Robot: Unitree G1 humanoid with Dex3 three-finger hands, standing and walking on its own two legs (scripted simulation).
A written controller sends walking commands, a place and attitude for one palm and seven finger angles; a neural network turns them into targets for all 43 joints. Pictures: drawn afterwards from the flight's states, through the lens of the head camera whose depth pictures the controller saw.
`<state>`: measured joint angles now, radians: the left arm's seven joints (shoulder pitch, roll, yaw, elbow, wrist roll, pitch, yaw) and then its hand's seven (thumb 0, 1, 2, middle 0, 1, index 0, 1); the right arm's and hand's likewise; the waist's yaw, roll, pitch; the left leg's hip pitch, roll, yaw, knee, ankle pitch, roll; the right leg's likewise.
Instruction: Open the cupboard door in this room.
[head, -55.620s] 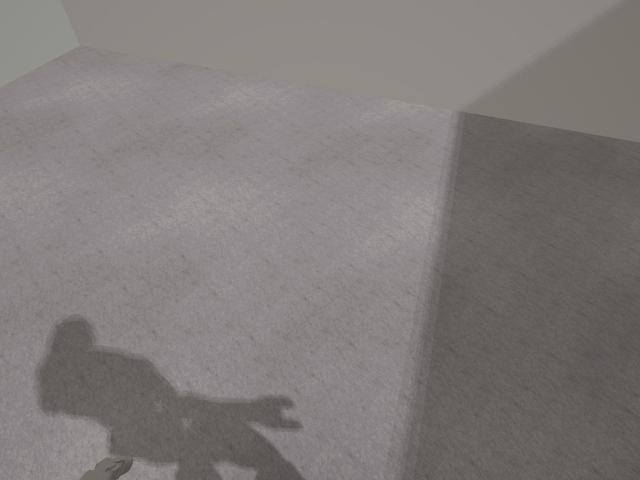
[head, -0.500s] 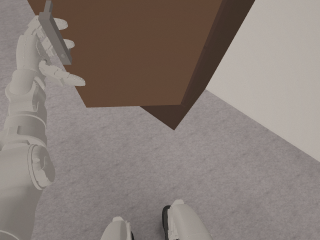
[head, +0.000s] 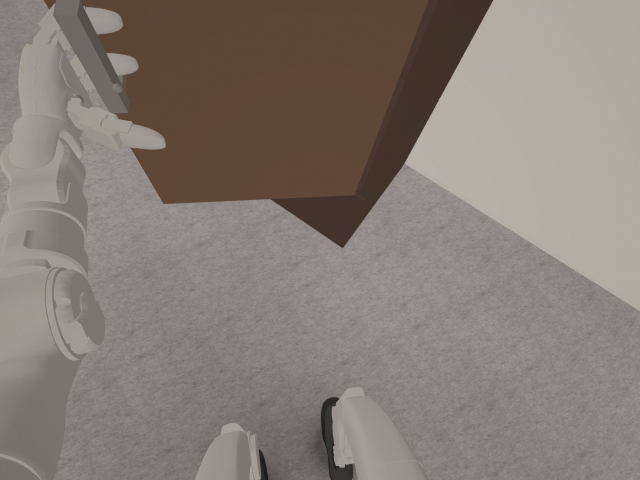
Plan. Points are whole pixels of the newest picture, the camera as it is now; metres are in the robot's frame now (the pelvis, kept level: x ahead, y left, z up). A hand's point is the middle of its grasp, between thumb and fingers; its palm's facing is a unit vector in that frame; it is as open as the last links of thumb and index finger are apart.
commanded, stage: slide the fingers in behind the handle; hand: left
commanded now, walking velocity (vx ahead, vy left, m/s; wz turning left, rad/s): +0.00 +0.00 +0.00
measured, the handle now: (99, 50) +0.61 +0.18 +0.08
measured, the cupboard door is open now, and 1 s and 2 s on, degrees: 41 42 84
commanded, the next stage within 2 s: close the thumb around the handle in 0.10 s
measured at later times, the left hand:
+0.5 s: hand (118, 88) +0.55 +0.16 +0.08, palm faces -0.03 -1.00 -0.05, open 11.5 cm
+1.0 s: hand (119, 90) +0.55 +0.16 +0.08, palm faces -0.04 -1.00 -0.03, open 5.6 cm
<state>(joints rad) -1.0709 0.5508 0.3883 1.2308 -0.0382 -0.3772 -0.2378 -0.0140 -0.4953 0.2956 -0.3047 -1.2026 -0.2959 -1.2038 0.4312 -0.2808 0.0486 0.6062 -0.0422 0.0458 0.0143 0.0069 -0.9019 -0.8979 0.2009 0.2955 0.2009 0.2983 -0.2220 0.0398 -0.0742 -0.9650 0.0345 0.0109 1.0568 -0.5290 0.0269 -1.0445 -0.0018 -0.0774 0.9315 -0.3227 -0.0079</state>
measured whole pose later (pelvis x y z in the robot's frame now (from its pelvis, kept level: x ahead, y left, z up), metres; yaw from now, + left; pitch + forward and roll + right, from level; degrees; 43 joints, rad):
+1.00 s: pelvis +0.01 +0.00 +0.00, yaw +0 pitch +25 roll -3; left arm -1.01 0.51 0.39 1.18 -0.05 -0.38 -0.23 0.01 0.75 0.82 -0.38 -1.35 -0.36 -1.35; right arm 0.42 -0.28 0.04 0.60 -0.04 0.06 0.02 0.01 -0.90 -0.90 0.20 0.30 0.20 0.30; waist -0.20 0.04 -0.08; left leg -0.92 0.04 0.01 1.03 -0.54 0.02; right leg -1.01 0.00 -0.08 0.92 -0.34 -0.01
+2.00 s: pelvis +0.02 -0.03 +0.03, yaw +2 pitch +11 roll +1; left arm 0.07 -0.09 -0.26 0.18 0.09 -0.28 0.52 0.02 0.67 0.73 -0.37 -1.34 -0.39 -1.35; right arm 0.15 -0.15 0.02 0.54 -0.07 0.03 0.02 0.01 -0.90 -0.90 0.20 0.30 0.20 0.30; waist 0.00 0.04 -0.11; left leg -0.55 0.02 0.00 0.85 -0.49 -0.02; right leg -0.68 -0.01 -0.08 0.85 -0.36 -0.05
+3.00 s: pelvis -0.01 -0.02 +0.02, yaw +3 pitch +11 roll +1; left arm -0.11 -0.10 -0.23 0.34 0.11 -0.32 0.48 -0.01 -0.49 0.30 -0.41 -0.60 -0.36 -0.61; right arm 0.17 -0.18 0.01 0.60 -0.08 -0.02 0.00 0.02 -0.90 -0.90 0.20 0.30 0.20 0.30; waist 0.00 0.03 -0.10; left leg -0.64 -0.01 0.01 0.93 -0.48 0.01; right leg -0.75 -0.04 -0.07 0.91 -0.34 -0.03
